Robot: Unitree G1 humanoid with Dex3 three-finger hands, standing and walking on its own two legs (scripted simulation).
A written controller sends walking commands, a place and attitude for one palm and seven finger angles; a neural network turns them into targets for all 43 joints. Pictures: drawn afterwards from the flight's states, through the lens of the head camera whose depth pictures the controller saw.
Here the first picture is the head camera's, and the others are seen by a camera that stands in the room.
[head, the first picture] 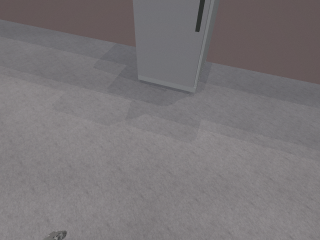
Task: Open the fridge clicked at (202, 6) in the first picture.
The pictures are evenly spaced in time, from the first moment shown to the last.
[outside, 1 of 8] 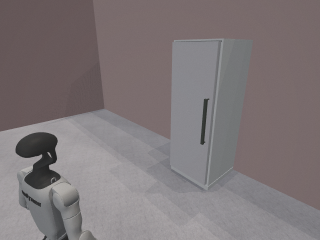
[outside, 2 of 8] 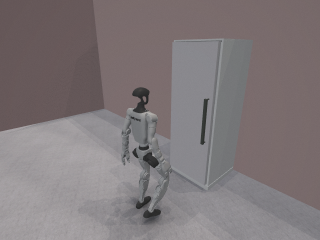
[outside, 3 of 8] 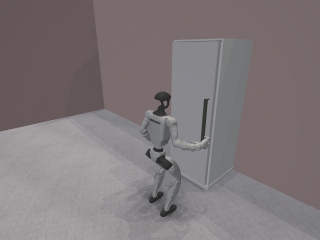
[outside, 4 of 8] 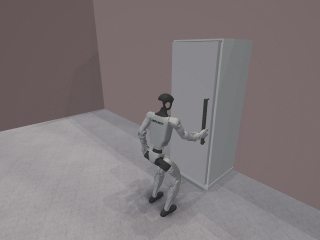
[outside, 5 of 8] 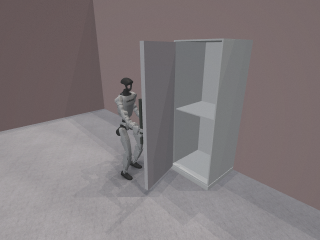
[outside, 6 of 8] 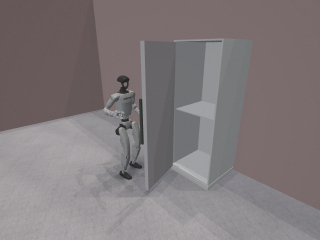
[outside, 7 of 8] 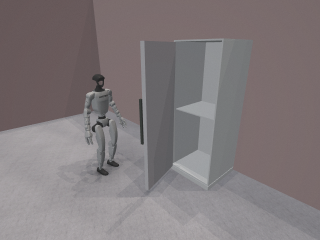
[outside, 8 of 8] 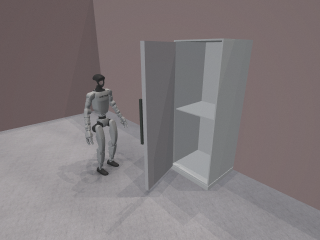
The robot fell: no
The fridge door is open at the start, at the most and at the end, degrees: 0 85 74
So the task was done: yes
